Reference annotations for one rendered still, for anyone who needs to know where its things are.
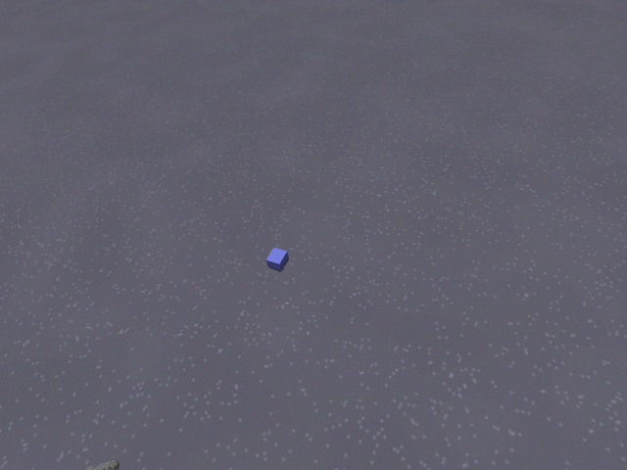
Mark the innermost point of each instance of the small box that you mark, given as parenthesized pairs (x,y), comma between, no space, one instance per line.
(277,259)

